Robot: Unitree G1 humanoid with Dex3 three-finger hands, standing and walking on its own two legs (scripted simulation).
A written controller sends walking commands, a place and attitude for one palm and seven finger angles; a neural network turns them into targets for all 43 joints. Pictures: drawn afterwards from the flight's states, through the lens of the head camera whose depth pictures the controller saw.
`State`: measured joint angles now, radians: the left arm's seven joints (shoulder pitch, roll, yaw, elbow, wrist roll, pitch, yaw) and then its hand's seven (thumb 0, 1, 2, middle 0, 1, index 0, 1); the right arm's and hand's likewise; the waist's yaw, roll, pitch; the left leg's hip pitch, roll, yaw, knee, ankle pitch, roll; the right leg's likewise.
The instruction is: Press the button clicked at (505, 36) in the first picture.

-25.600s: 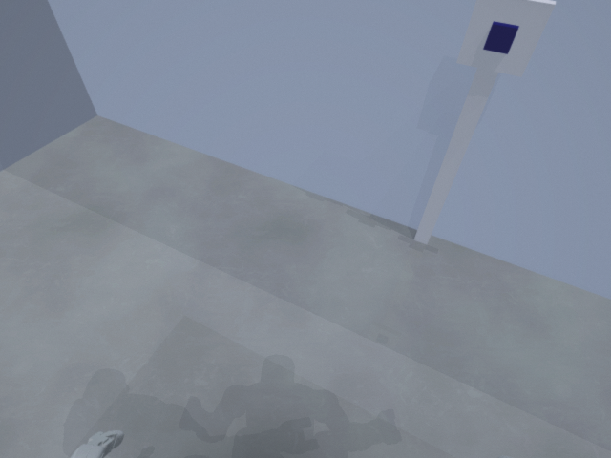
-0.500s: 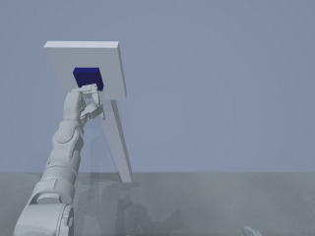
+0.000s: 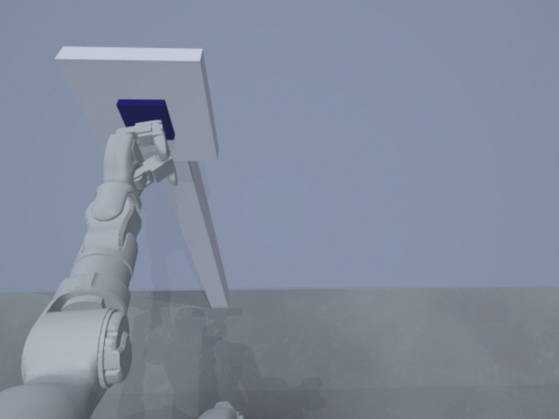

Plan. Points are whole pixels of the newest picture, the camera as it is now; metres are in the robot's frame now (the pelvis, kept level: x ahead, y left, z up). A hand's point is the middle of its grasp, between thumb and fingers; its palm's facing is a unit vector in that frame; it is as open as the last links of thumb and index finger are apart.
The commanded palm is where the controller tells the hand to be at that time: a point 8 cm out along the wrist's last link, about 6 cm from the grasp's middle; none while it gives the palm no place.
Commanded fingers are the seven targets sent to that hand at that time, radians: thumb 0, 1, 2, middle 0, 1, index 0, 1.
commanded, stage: press the button with the knuckle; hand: left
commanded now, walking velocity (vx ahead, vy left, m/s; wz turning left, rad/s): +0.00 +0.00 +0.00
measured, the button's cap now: (148, 116) +0.51 +0.19 +0.14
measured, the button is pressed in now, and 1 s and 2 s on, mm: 9 0 0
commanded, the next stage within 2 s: hold the button down briefly in 0.16 s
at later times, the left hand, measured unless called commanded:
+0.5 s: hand (167, 160) +0.46 +0.16 +0.11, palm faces -0.01 -1.00 -0.02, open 2.8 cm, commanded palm +0.47 +0.21 +0.11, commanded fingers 0.00 0.90 0.90 -1.30 -1.50 -1.30 -1.50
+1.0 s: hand (169, 169) +0.44 +0.15 +0.11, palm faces +0.01 -1.00 +0.00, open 2.9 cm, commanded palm +0.41 +0.20 +0.11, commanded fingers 0.00 0.90 0.90 -1.30 -1.50 -1.30 -1.50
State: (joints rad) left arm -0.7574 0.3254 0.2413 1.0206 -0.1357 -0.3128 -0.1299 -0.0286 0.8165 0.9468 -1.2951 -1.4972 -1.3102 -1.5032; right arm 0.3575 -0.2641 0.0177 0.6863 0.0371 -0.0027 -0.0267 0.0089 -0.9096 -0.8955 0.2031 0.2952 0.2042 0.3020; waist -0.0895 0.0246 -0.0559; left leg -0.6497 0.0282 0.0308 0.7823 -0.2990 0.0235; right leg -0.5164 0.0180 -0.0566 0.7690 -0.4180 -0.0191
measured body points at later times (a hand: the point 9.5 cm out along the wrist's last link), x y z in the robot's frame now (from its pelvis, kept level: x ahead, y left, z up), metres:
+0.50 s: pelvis -0.03 +0.00 -0.01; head +0.04 +0.01 +0.44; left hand +0.45 +0.21 +0.11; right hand -0.01 -0.27 -0.12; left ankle +0.05 +0.10 -0.71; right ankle -0.02 -0.11 -0.71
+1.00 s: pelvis -0.02 +0.01 -0.01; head +0.03 +0.01 +0.44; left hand +0.43 +0.21 +0.11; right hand +0.03 -0.25 -0.12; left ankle +0.05 +0.11 -0.71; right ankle -0.02 -0.11 -0.71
